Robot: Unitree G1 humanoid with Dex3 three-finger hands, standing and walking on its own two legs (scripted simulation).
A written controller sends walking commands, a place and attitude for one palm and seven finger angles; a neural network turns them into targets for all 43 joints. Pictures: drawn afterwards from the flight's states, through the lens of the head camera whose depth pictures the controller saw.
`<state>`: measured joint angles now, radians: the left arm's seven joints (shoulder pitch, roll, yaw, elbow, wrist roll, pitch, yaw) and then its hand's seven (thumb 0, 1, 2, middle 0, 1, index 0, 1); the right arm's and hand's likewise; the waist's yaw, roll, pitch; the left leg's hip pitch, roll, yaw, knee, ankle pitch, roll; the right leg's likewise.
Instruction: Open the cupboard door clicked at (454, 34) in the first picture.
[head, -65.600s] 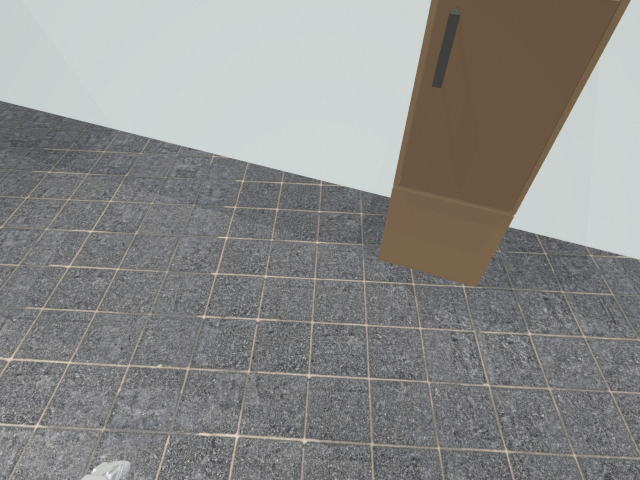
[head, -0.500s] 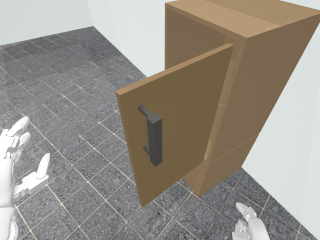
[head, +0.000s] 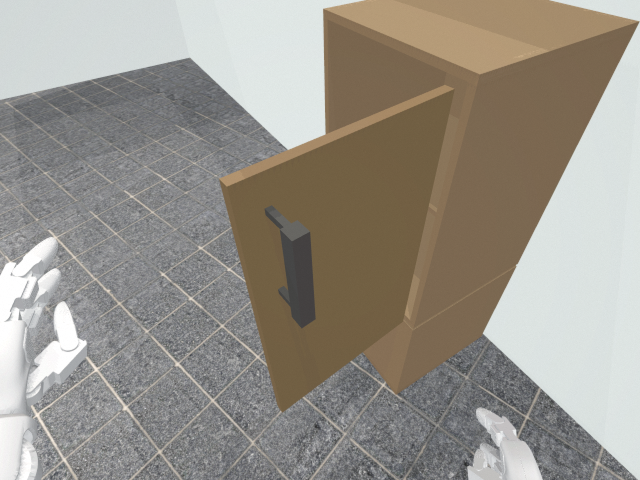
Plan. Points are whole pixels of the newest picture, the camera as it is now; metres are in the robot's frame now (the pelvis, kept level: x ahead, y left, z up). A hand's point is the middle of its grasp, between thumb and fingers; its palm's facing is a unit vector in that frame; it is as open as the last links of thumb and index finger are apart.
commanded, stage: step back with the hand held close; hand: left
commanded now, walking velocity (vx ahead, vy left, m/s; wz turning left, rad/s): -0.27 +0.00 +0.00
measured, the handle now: (289, 268) +0.34 +0.09 +0.11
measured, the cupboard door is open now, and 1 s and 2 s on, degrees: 96 96 96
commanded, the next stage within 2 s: stop stepping back and stand still in 1.10 s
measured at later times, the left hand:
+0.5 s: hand (24, 395) +0.14 +0.29 +0.15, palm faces +0.34 -0.81 -0.48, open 7.4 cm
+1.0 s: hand out of the picture +0.03 +0.34 +0.15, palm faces +0.47 -0.78 -0.42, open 7.4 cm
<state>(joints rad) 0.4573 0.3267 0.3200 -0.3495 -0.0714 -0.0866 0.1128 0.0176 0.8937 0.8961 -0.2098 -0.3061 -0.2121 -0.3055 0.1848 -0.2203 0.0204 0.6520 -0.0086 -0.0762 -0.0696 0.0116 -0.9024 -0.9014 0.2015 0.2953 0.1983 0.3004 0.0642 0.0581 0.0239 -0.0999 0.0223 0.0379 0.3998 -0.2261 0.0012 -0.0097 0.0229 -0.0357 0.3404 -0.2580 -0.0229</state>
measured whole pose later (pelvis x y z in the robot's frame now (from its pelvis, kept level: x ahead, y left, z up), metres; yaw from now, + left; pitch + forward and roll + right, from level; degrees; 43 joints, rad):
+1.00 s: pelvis -0.18 +0.06 -0.02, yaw +1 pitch -1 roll -3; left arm 0.45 0.42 0.45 -0.50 -0.04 -0.22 0.16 0.02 0.89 0.90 -0.21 -0.31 -0.21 -0.31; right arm 0.17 -0.18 0.00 0.63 -0.02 -0.12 -0.07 0.01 -0.90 -0.90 0.20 0.30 0.20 0.30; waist 0.00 0.00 0.07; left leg -0.41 0.00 0.01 0.58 -0.16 0.07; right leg -0.46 0.06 0.05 0.93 -0.45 0.02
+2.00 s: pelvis -0.37 +0.03 +0.00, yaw -1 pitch +0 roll +3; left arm 0.48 0.32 0.37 -0.26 -0.02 -0.22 0.15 0.02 0.89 0.90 -0.21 -0.31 -0.21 -0.31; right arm 0.27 -0.26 -0.02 0.71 -0.01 -0.11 -0.09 0.01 -0.90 -0.90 0.20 0.30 0.20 0.30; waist 0.02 0.02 -0.04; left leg -0.46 0.05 0.04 0.87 -0.24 0.01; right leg -0.17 -0.02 -0.10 0.41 -0.24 -0.06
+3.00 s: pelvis -0.40 +0.09 +0.00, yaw -2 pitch -1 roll -1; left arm 0.55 0.37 0.38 -0.45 -0.03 -0.19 0.15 0.02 0.89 0.90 -0.21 -0.31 -0.21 -0.31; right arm 0.23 -0.22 0.01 0.62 0.00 -0.10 -0.07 0.01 -0.90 -0.90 0.20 0.30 0.20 0.30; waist 0.00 0.01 0.04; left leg -0.26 0.04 0.08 0.46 -0.18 0.02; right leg -0.20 -0.01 -0.08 0.41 -0.19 0.00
